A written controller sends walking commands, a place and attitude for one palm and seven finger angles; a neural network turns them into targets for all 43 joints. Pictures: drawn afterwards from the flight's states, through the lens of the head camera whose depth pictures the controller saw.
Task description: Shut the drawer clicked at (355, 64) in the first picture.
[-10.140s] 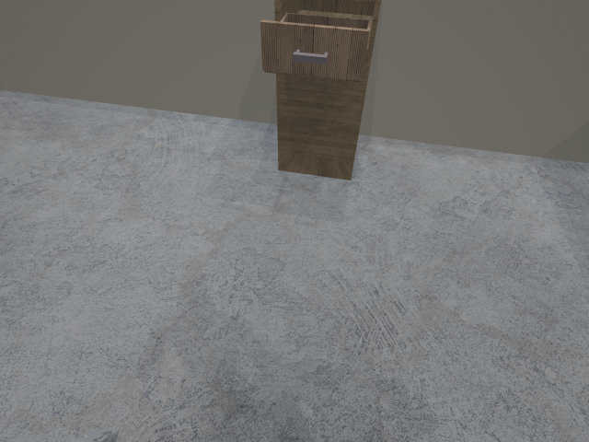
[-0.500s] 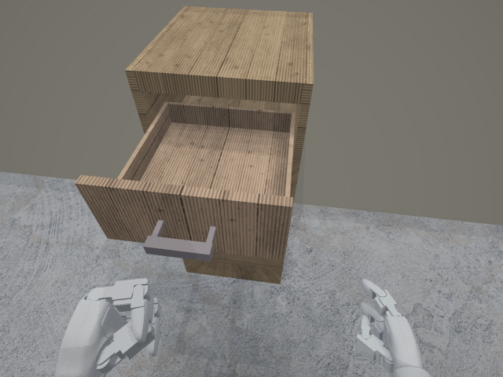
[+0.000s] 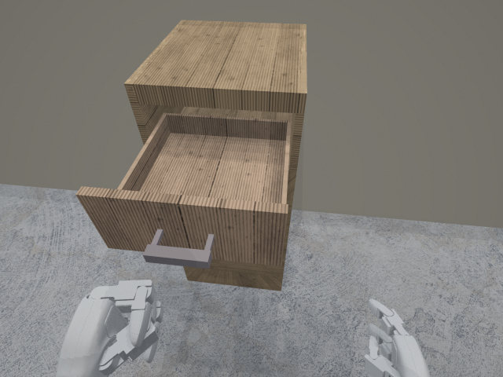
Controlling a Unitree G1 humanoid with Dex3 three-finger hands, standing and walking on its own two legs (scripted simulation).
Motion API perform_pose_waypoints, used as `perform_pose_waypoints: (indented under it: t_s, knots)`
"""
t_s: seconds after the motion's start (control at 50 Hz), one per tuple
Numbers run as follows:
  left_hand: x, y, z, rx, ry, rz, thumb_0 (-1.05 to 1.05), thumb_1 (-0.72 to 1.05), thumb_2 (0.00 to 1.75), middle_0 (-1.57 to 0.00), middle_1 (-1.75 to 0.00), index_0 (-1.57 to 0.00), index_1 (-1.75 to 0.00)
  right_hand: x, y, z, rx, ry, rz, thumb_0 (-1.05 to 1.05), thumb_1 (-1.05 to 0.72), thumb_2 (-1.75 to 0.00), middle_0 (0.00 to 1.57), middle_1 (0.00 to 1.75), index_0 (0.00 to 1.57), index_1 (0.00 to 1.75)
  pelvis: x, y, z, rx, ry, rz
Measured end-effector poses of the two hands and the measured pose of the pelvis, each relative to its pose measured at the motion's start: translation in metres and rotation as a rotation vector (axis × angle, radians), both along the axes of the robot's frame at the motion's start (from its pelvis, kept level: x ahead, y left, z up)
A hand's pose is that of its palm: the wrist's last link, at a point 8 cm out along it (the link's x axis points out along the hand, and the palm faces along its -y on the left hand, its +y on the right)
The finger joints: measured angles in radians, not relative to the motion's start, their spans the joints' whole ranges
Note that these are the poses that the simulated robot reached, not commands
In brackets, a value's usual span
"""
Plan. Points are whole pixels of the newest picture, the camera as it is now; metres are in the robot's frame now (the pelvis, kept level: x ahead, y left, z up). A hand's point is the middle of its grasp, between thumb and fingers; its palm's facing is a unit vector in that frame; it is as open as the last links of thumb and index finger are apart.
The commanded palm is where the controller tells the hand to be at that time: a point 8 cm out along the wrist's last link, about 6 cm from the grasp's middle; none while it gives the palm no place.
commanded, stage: raise the hand and make a fist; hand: left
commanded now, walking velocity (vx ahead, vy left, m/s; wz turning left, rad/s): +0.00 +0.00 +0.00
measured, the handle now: (181, 246) +0.33 +0.15 +0.03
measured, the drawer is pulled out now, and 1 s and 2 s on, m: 0.29 0.29 0.29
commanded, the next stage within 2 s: bring the fist close to the handle in 0.10 s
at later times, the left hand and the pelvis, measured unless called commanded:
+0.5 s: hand (172, 326) +0.17 +0.12 +0.10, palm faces -0.03 -1.00 -0.06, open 3.3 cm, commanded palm +0.14 +0.17 +0.10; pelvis +0.00 -0.03 +0.00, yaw +1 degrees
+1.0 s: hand (189, 312) +0.20 +0.11 +0.05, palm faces -0.05 -1.00 -0.05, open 3.3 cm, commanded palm +0.18 +0.17 +0.05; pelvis +0.00 -0.03 -0.02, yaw +0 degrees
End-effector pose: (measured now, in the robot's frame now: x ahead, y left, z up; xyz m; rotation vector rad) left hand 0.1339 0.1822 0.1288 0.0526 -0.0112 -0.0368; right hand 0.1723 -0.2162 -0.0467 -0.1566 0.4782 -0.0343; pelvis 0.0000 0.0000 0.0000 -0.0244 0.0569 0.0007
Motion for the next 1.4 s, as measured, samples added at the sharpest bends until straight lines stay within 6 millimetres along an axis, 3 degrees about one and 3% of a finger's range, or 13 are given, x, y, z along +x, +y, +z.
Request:
perform_pose_waypoints:
  t_s: [0.28, 0.76, 1.26, 1.4]
  knots:
    - [0.0, -0.005, -0.002, 0.018, -0.008, 0.015, 0.02, 0.9, 0.9, -1.4, -1.6, -1.4, -1.6, 0.008, -0.013, 0.001, 0.013, -0.033, 0.009, 0.01, -0.91, -0.89, 0.2, 0.3, 0.2, 0.3, -0.001, -0.017, 0.001, 0.007, -0.003, 0.009]
    - [0.034, -0.018, -0.048, 0.004, 0.038, -0.001, 0.02, 0.9, 0.9, -1.4, -1.6, -1.4, -1.6, -0.011, -0.047, -0.024, -0.033, 0.089, -0.036, 0.01, -0.91, -0.89, 0.2, 0.3, 0.2, 0.3, -0.001, -0.033, -0.007, 0.023, 0.063, 0.007]
    - [0.076, -0.013, -0.1, -0.009, 0.038, -0.022, 0.02, 0.9, 0.9, -1.4, -1.6, -1.4, -1.6, -0.019, -0.04, -0.054, -0.052, 0.19, -0.031, 0.01, -0.91, -0.89, 0.21, 0.3, 0.2, 0.3, -0.007, -0.025, -0.03, 0.017, 0.16, -0.002]
    - [0.08, -0.012, -0.095, -0.014, 0.024, -0.031, 0.02, 0.9, 0.9, -1.4, -1.6, -1.4, -1.6, -0.024, -0.036, -0.057, -0.047, 0.213, -0.045, 0.01, -0.91, -0.89, 0.21, 0.3, 0.2, 0.3, -0.006, -0.02, -0.03, 0.012, 0.165, -0.005]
